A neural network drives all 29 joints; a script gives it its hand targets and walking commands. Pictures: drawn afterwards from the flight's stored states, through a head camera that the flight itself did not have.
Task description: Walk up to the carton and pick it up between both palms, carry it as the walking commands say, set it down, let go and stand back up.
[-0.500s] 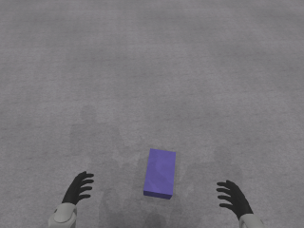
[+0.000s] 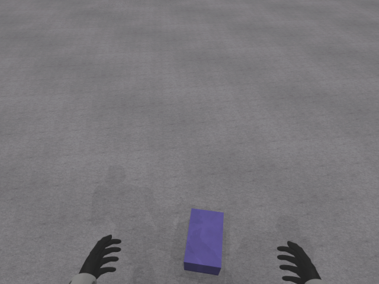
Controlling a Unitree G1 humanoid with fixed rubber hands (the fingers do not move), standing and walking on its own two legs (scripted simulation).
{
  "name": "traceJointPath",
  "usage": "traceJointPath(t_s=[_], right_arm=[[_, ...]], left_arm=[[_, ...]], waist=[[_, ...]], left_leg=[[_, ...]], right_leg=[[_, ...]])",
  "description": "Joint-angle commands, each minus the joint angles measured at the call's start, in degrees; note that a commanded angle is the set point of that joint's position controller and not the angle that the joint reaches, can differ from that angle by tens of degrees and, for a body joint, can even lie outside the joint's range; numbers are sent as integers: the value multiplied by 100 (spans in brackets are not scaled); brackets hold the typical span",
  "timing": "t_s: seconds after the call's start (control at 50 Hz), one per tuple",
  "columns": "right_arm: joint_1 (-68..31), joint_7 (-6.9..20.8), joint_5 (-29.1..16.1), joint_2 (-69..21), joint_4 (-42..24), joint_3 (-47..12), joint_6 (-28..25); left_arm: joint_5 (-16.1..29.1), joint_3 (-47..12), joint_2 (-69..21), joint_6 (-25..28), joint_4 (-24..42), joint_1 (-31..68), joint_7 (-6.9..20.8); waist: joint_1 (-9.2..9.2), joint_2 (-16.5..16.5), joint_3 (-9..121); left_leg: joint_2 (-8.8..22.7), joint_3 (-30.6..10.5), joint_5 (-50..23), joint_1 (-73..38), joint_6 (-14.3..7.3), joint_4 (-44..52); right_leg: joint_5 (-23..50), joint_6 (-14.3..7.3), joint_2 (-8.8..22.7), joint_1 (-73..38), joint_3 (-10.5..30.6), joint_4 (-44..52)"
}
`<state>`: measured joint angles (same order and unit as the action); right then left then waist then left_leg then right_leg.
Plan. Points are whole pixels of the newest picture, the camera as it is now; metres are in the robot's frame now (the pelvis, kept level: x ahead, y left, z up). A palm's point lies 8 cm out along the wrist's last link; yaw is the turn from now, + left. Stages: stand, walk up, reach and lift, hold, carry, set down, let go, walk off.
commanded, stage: stand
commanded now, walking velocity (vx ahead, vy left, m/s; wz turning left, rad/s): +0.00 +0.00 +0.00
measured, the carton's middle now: (204, 240) +0.44 -0.06 -0.70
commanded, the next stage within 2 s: none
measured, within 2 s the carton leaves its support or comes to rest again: neither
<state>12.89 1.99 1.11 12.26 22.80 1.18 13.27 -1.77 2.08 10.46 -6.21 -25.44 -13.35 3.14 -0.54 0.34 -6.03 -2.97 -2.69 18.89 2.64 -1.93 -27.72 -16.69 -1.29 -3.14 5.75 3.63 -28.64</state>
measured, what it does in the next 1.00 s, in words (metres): shifts its weight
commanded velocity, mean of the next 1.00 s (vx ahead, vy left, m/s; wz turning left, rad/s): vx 0.00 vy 0.00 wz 0.00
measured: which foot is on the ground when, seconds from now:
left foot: down 0.00-1.00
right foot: down 0.00-1.00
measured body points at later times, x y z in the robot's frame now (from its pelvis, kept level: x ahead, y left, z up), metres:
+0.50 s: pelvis +0.05 -0.02 -0.02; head +0.05 -0.03 +0.43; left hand +0.18 +0.22 -0.13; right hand +0.13 -0.30 -0.12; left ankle -0.04 +0.10 -0.74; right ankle -0.01 -0.11 -0.74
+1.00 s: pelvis +0.04 -0.03 -0.02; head +0.05 -0.04 +0.43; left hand +0.17 +0.22 -0.13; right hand +0.07 -0.31 -0.14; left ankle -0.04 +0.10 -0.74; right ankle -0.01 -0.11 -0.74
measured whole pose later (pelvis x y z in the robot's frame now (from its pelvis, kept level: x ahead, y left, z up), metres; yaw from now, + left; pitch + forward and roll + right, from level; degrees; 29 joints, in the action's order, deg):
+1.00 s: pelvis +0.04 -0.03 -0.02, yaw -9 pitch +4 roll +1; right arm 20.9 -3.6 1.1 16.6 39.1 -0.2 1.9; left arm -1.2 -0.5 14.7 -0.1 -40.7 -19.1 -2.3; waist -0.8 0.6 3.7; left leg 2.3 6.3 27.1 11.4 0.8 -35.0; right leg -23.1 -4.0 -8.2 19.2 9.3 -39.9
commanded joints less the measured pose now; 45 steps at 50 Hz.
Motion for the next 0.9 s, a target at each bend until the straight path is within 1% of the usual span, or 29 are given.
traceJointPath(t_s=[0.0,0.02,0.04,0.06,0.08,0.12,0.14,0.18,0.22,0.26,0.32,0.42,0.54,0.68,0.88], right_arm=[[-218,-257,139,1022,91,286,-804],[16,-364,225,1060,168,290,-1104],[-54,-406,254,1018,290,267,-1293],[-121,-431,221,980,350,262,-1423],[-105,-448,184,906,424,245,-1514],[-42,-446,107,893,562,239,-1648],[9,-447,76,922,623,239,-1680],[112,-458,33,932,724,213,-1681],[200,-479,18,925,782,179,-1633],[298,-507,13,951,826,156,-1576],[451,-551,0,997,885,129,-1510],[607,-590,-26,1010,960,84,-1444],[734,-604,-28,992,1047,52,-1364],[851,-607,-12,1002,1142,39,-1286],[985,-586,2,1058,1274,37,-1215]], left_arm=[[-41,209,1014,454,-412,-483,-324],[-74,247,1271,585,-466,-346,-436],[-62,215,1124,714,-528,-201,-447],[-52,169,973,837,-626,-183,-437],[-14,132,864,937,-714,-148,-400],[10,113,869,1086,-841,-65,-342],[20,101,873,1115,-918,-119,-339],[30,94,905,1113,-1067,-300,-364],[41,89,937,1073,-1156,-460,-403],[43,78,966,1032,-1192,-555,-433],[41,60,1015,986,-1213,-658,-461],[58,19,1046,912,-1216,-744,-503],[71,-25,1047,821,-1193,-735,-546],[64,-57,1064,743,-1173,-707,-569],[55,-73,1103,684,-1190,-731,-569]], waist=[[189,547,-118],[0,412,-334],[41,357,-266],[45,272,-9],[29,113,327],[-42,-238,1058],[-63,-289,1276],[-70,-194,1460],[-61,-60,1444],[-61,23,1367],[-57,70,1280],[-36,55,1251],[-35,-35,1210],[-32,-90,1086],[-32,-124,913]], left_leg=[[699,-127,1027,1049,183,540],[830,-487,1720,1198,147,754],[936,-634,1796,1322,82,757],[1009,-688,1612,1265,22,719],[981,-583,1133,1068,14,561],[885,-373,77,671,56,177],[845,-282,-345,530,97,0],[833,-186,-995,425,150,-229],[869,-122,-1451,444,159,-369],[897,-54,-1723,496,153,-465],[909,54,-1930,576,139,-573],[875,224,-2024,650,129,-701],[822,378,-1733,682,123,-758],[812,465,-1350,668,96,-688],[827,541,-1020,597,62,-537]], right_leg=[[-6,236,579,1372,482,570],[-677,207,535,1566,533,627],[-590,185,462,1738,511,561],[-262,151,421,1664,506,474],[181,104,419,1544,538,382],[1273,17,497,1288,726,212],[1734,-14,511,1237,792,118],[2242,-66,473,1237,813,-72],[2311,-94,421,1335,794,-206],[2270,-115,383,1448,796,-299],[2354,-152,355,1538,829,-425],[2672,-227,345,1511,919,-588],[2875,-302,338,1467,1037,-682],[2681,-335,304,1506,1164,-675],[2367,-351,261,1562,1308,-574]])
